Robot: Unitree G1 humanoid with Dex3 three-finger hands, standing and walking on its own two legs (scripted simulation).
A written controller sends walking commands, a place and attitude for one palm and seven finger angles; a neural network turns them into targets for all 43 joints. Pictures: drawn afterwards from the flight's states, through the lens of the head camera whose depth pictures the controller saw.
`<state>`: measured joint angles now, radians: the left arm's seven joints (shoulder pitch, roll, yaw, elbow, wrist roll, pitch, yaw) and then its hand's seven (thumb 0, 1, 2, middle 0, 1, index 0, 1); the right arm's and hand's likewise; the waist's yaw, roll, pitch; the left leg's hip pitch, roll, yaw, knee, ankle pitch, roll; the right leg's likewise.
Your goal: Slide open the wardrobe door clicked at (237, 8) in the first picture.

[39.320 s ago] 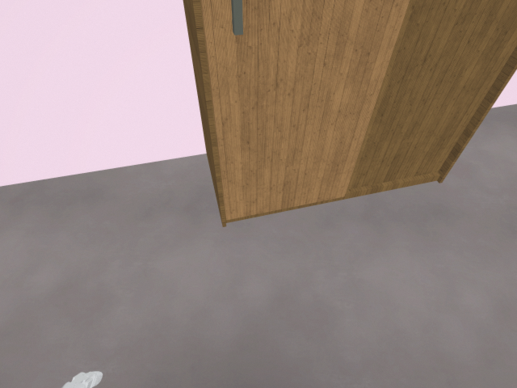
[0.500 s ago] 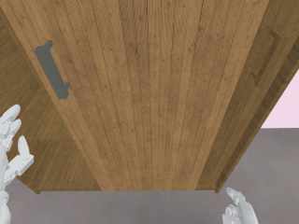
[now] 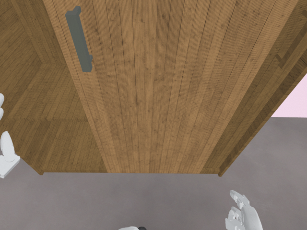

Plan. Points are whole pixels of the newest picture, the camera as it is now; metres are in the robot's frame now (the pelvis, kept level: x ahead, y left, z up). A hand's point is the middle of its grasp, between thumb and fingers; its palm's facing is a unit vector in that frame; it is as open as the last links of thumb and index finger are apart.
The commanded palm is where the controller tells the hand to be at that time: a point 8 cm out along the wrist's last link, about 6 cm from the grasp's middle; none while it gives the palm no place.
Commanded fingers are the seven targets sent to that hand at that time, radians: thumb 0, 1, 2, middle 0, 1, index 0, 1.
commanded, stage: step back with the hand held close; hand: left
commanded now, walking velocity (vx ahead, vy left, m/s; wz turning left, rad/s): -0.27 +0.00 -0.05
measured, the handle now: (82, 40) +0.51 +0.24 +0.22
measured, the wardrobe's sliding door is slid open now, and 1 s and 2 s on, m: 0.44 0.44 0.44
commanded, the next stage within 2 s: stop stepping back and stand still in 0.42 s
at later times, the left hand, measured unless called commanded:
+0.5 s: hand out of the picture +0.10 +0.29 +0.17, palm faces +0.45 -0.82 -0.35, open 7.4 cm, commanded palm +0.04 +0.33 +0.18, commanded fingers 0.00 0.90 0.90 -0.20 -0.30 -0.20 -0.30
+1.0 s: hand out of the picture -0.07 +0.39 +0.19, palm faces +0.43 -0.85 -0.29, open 7.4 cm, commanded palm -0.14 +0.42 +0.18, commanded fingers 0.00 0.90 0.90 -0.20 -0.30 -0.20 -0.30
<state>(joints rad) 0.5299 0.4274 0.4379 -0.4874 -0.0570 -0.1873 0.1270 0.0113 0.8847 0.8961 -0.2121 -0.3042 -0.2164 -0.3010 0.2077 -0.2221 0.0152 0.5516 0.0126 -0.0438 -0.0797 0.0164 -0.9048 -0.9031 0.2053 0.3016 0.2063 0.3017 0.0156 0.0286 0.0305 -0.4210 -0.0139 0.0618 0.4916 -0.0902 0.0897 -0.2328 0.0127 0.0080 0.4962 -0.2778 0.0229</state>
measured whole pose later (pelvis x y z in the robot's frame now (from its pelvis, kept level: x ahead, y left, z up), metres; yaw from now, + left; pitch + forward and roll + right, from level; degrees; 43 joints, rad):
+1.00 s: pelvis -0.29 +0.13 +0.01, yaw -2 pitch -5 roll -4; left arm 0.41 0.41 0.45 -0.52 -0.06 -0.17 0.13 0.01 0.89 0.90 -0.20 -0.30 -0.21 -0.30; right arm 0.24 -0.11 0.03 0.65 -0.02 -0.14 0.00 0.02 -0.90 -0.90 0.21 0.30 0.21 0.30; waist -0.01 -0.05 0.04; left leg -0.33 0.06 0.02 0.54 -0.22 0.01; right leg -0.43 0.09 -0.02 1.07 -0.42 0.00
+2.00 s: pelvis -0.34 +0.21 -0.01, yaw +0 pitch -1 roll +0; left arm 0.24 0.15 -0.01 0.77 0.02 0.09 -0.01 0.01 0.91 0.90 -0.20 -0.30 -0.20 -0.30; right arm 0.18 -0.25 0.01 0.82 -0.05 0.02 0.01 0.01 -0.91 -0.90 0.20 0.30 0.20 0.30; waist -0.04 0.01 0.04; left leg -0.39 0.06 0.13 0.68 -0.28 0.03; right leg -0.28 -0.06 -0.13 0.68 -0.38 0.00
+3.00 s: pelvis -0.31 +0.25 +0.01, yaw -3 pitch -1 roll +0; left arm 0.28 0.13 0.00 1.15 0.02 0.01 0.04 0.00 0.91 0.90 -0.20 -0.30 -0.20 -0.30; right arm 0.28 -0.13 0.00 1.14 -0.02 0.00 -0.02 0.01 -0.91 -0.90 0.20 0.30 0.20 0.30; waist -0.01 -0.01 0.04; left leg -0.20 -0.01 0.21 0.40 -0.20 0.09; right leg -0.13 -0.10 -0.07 0.40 -0.26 0.07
